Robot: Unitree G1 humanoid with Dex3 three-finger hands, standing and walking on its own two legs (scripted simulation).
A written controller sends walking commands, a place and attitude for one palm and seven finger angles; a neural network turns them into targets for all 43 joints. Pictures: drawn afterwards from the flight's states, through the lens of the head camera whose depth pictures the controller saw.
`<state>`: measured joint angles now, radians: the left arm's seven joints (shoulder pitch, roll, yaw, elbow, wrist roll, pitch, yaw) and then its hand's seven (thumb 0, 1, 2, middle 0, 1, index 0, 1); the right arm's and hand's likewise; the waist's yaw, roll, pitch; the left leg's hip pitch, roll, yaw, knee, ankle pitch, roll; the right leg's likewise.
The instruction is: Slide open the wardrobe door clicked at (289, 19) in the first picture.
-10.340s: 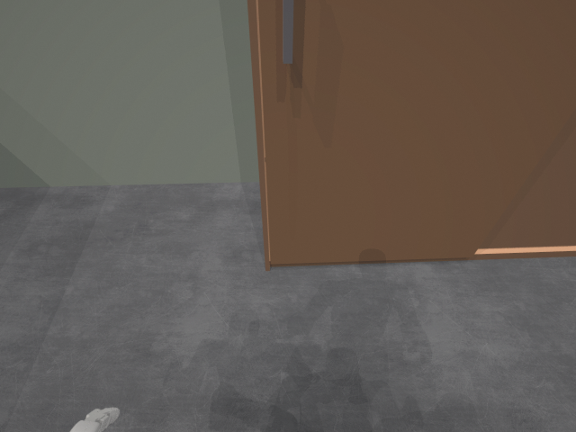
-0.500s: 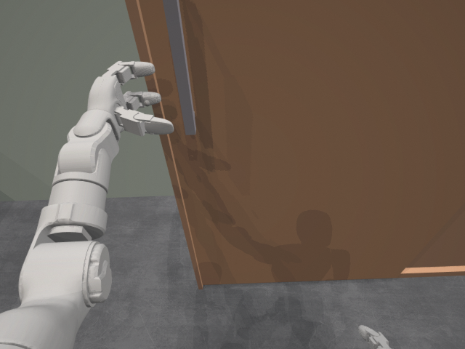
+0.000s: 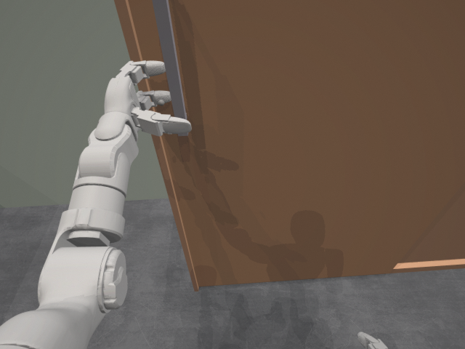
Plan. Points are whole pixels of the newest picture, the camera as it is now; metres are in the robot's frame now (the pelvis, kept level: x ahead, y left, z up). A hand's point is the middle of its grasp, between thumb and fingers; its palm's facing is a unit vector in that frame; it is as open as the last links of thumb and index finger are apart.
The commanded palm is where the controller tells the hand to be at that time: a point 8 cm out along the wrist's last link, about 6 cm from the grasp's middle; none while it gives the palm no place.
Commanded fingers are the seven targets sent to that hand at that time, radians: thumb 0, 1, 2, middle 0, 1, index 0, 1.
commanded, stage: feel for the door with the fingertips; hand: left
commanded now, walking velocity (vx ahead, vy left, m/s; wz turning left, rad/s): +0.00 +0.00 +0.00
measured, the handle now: (173, 61) +0.52 +0.12 +0.27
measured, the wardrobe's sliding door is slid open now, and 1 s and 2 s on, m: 0.00 0.00 0.00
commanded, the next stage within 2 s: slide the fingers in behind the handle in 0.58 s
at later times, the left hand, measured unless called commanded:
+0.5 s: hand (158, 95) +0.47 +0.14 +0.23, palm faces +0.09 -1.00 +0.01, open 14.0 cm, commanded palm +0.44 +0.19 +0.24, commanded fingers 0.00 -0.50 0.30 -0.30 -1.20 -0.30 -1.20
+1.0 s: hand (161, 98) +0.46 +0.14 +0.23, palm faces +0.07 -1.00 +0.03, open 13.9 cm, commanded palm +0.43 +0.19 +0.24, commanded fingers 0.00 -0.50 0.30 -0.30 -1.20 -0.30 -1.20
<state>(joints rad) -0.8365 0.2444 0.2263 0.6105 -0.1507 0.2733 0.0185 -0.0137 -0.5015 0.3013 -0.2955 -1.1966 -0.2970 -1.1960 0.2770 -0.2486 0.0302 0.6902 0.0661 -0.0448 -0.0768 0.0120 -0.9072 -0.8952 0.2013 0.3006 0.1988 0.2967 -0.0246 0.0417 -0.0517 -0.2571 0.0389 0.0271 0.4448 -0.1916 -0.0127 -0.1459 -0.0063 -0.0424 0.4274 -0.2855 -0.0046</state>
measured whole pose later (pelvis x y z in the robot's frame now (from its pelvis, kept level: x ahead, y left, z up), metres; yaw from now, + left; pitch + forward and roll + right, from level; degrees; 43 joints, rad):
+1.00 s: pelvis +0.00 +0.01 +0.00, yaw +0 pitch +2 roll +0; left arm -0.94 0.28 0.24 0.80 -0.13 0.20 0.00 -0.01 -0.50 0.30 -0.31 -1.20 -0.31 -1.20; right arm 0.31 -0.25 0.03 0.70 0.06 -0.06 -0.07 0.01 -0.91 -0.90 0.20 0.30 0.20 0.30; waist -0.04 0.03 -0.06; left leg -0.30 0.04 0.03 0.47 -0.20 -0.01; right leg -0.18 -0.01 -0.04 0.44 -0.29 0.00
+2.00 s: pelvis +0.01 -0.01 +0.00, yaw +0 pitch +1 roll +0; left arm -0.91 0.18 0.19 0.66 -0.13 0.26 0.09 -0.01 -0.50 0.30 -0.30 -1.20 -0.30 -1.20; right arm 0.26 -0.24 0.02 0.69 0.05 -0.02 -0.07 0.01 -0.91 -0.90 0.20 0.30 0.20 0.30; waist -0.03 0.04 -0.06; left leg -0.26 0.04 0.02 0.44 -0.20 -0.02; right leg -0.15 0.00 -0.05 0.43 -0.30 -0.01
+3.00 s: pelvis +0.00 +0.00 +0.00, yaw +0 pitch +2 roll +0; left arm -0.96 0.18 0.18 0.73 -0.13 0.24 0.12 -0.01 0.04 0.53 -0.35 -1.27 -0.35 -1.27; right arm 0.30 -0.23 0.02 0.72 0.04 -0.05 -0.07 0.01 -0.91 -0.90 0.20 0.30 0.20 0.30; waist -0.04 0.03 -0.05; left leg -0.28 0.03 0.02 0.44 -0.19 -0.01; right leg -0.17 -0.01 -0.04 0.42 -0.29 0.00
